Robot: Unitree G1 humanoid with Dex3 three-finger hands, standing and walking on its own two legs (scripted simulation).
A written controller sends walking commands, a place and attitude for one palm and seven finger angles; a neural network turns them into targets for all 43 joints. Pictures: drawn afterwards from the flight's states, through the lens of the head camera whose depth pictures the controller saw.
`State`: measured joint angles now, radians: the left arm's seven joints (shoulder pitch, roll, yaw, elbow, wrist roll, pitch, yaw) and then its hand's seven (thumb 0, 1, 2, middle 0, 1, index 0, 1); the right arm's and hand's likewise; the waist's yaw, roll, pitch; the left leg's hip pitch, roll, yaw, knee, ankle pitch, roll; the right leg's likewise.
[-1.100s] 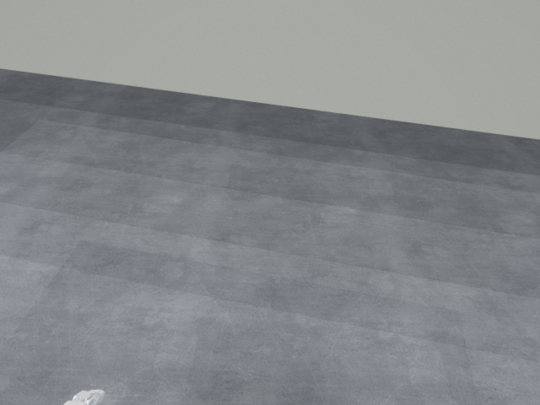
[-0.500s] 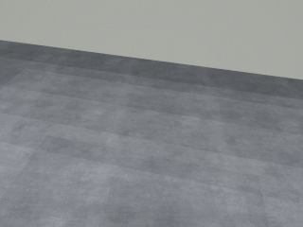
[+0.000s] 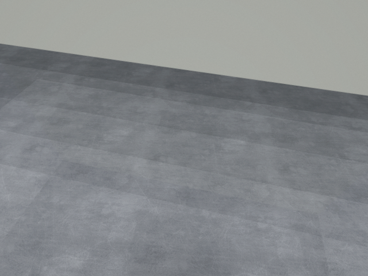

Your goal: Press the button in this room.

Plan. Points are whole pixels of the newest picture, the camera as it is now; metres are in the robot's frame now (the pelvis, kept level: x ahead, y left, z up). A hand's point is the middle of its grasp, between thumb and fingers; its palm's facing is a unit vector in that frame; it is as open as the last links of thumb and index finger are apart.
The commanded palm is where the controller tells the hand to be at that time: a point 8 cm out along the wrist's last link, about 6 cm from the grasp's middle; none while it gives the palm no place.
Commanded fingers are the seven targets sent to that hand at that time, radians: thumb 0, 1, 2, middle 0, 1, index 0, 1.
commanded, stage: turn or walk to find it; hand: left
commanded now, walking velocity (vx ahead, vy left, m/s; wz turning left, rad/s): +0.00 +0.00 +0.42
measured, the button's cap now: out of the picture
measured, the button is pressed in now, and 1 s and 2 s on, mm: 0 0 0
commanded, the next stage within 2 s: none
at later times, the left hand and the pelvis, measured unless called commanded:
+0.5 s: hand out of the picture +0.02 +0.19 -0.16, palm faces +0.22 -0.93 -0.29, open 7.4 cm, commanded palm none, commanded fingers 0.00 0.90 0.90 -0.20 -0.30 -0.20 -0.30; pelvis -0.03 -0.03 -0.01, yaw +12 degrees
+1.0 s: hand out of the picture -0.13 +0.21 -0.19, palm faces +0.48 -0.85 -0.24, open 7.4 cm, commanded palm none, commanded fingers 0.00 0.90 0.90 -0.20 -0.30 -0.20 -0.30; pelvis -0.05 +0.01 -0.01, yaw +26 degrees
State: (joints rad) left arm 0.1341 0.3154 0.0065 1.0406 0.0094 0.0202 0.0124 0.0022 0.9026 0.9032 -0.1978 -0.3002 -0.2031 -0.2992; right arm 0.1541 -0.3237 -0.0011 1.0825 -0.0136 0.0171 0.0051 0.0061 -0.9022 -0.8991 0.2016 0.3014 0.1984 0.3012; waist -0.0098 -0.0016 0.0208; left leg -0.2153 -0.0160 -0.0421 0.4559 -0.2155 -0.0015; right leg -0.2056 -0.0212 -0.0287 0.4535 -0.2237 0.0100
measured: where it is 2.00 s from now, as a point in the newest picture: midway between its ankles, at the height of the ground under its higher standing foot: outside the picture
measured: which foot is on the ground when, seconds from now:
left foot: down 0.00-0.46, up 0.48-0.84, down 0.86-1.00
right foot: down 0.00-0.18, up 0.20-0.44, down 0.46-0.86, up 0.88-1.00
